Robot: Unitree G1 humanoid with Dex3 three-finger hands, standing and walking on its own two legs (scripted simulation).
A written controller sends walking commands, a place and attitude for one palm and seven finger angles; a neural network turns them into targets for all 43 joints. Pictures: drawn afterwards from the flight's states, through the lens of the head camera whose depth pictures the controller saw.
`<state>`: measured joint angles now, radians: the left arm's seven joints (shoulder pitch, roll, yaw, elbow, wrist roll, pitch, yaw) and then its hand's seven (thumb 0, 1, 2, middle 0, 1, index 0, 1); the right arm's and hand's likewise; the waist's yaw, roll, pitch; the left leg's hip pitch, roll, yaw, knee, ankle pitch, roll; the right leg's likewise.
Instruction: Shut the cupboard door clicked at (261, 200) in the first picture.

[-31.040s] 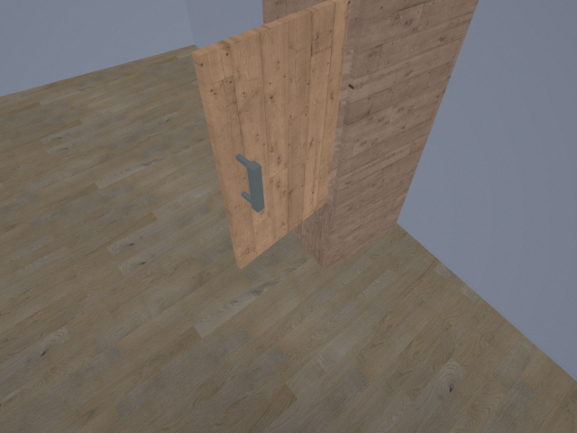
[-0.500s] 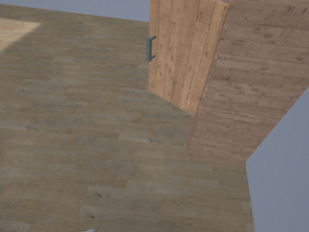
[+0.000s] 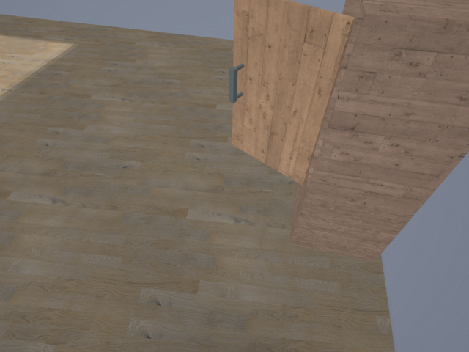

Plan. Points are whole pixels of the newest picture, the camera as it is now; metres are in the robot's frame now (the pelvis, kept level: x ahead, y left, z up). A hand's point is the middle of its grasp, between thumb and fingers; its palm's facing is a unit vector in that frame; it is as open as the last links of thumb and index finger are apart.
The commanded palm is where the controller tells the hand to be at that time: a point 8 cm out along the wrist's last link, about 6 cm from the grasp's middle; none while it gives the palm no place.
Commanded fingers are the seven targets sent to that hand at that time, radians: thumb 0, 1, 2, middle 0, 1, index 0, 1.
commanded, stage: let the arm hang, fingers relaxed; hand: left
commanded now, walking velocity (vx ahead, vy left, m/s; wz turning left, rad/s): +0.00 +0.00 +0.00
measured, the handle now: (236, 83) +0.94 +0.04 -0.03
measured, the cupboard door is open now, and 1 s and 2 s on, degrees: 62 62 62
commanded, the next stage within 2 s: look to check the result in 0.32 s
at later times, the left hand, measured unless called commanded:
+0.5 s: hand out of the picture -0.04 +0.16 -0.18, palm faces +0.04 -0.99 -0.16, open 7.4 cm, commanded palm none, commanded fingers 0.00 0.90 0.90 -0.20 -0.30 -0.20 -0.30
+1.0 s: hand out of the picture +0.00 +0.19 -0.18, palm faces +0.01 -0.98 -0.20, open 7.4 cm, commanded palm none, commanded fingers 0.00 0.90 0.90 -0.20 -0.30 -0.20 -0.30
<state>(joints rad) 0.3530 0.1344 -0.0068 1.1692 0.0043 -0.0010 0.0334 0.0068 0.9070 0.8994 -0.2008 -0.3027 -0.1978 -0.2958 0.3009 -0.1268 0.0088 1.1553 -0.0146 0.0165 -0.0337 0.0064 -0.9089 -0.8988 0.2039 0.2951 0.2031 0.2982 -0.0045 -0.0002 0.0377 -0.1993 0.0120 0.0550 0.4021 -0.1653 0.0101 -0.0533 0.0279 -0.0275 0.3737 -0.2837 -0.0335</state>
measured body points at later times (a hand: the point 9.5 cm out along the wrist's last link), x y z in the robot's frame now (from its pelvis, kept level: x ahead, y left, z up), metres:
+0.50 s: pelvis +0.00 +0.01 +0.00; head +0.01 +0.01 +0.45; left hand -0.04 +0.22 -0.16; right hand -0.02 -0.20 -0.16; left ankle +0.03 +0.11 -0.74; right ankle -0.05 -0.10 -0.74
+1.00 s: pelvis +0.01 +0.01 +0.00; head +0.02 +0.01 +0.45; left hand +0.00 +0.24 -0.16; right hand +0.01 -0.22 -0.16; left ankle +0.03 +0.11 -0.74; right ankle -0.05 -0.10 -0.74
